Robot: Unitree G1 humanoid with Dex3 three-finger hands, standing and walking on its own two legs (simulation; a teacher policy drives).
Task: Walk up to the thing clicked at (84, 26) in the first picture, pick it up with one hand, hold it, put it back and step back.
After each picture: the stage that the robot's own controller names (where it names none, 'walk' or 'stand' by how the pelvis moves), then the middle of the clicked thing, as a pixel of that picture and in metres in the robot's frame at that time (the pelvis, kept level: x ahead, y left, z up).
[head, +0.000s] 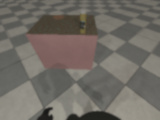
stand; (83, 22) +1.00 +0.17 +0.09
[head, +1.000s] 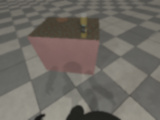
walk; (83, 26) +0.91 +0.18 +0.10
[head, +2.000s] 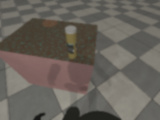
walk; (71, 44) +0.51 +0.20 +0.12
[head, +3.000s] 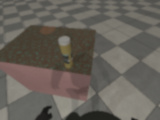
walk; (67, 54) +0.43 +0.22 +0.10
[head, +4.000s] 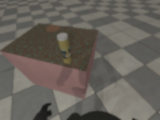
stand; (65, 49) +0.49 +0.25 +0.10
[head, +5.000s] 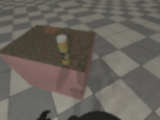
stand; (64, 51) +0.49 +0.25 +0.09
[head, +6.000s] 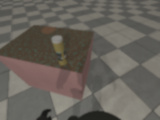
stand; (60, 52) +0.47 +0.28 +0.09
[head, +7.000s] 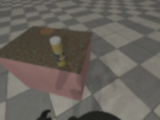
stand; (59, 53) +0.46 +0.29 +0.09
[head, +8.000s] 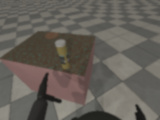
rise first; (63, 55) +0.45 +0.28 +0.09
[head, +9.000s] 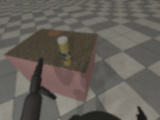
go down; (65, 52) +0.48 +0.27 +0.10
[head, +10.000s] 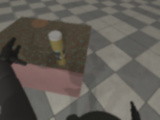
go down; (58, 50) +0.45 +0.25 +0.11
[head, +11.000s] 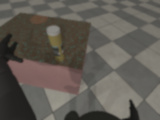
close in; (57, 46) +0.47 +0.25 +0.12
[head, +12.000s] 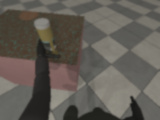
close; (48, 41) +0.48 +0.27 +0.15
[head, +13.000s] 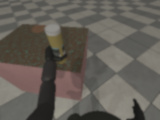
lift; (57, 47) +0.41 +0.22 +0.20
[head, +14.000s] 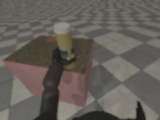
lift; (66, 49) +0.32 +0.17 +0.28
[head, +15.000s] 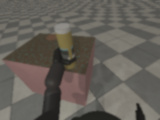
hold; (67, 49) +0.33 +0.17 +0.27
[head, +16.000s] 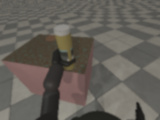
hold; (66, 50) +0.32 +0.17 +0.27
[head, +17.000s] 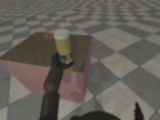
hold; (65, 53) +0.34 +0.18 +0.23
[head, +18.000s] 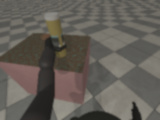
crouch; (57, 37) +0.42 +0.23 +0.29
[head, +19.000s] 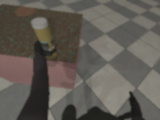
lower; (46, 41) +0.47 +0.27 +0.14
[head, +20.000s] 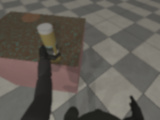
lower; (51, 46) +0.45 +0.26 +0.14
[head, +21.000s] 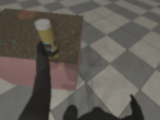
lower; (49, 42) +0.47 +0.26 +0.15
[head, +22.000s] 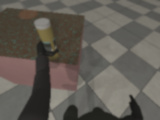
lower; (49, 42) +0.47 +0.27 +0.15
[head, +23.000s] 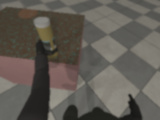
loosen; (48, 41) +0.47 +0.27 +0.15
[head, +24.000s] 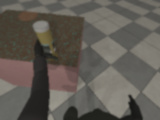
withdraw; (48, 44) +0.46 +0.27 +0.14
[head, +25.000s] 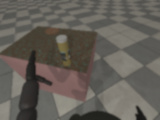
sink last; (64, 52) +0.46 +0.26 +0.11
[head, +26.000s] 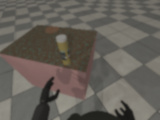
stand; (64, 51) +0.47 +0.27 +0.09
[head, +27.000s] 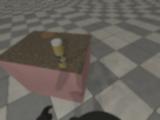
stand; (60, 54) +0.47 +0.28 +0.09
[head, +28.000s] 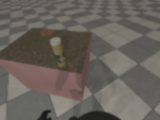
stand; (59, 53) +0.46 +0.28 +0.09
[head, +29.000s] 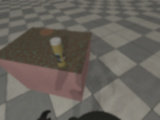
stand; (59, 54) +0.46 +0.28 +0.09
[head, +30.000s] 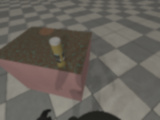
stand; (58, 54) +0.46 +0.28 +0.09
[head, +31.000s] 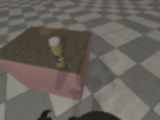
stand; (58, 54) +0.45 +0.29 +0.09
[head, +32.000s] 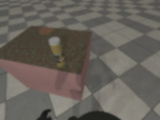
walk; (58, 54) +0.45 +0.28 +0.09
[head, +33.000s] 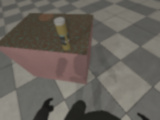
walk; (63, 35) +0.57 +0.27 +0.11
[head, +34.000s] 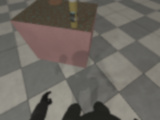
walk; (73, 13) +0.86 +0.24 +0.12
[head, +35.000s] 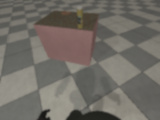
stand; (80, 18) +1.10 +0.26 +0.11
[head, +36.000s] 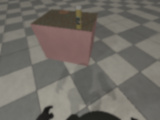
stand; (78, 18) +1.09 +0.24 +0.09
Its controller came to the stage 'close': yes
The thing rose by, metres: 0.27
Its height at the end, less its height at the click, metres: +0.00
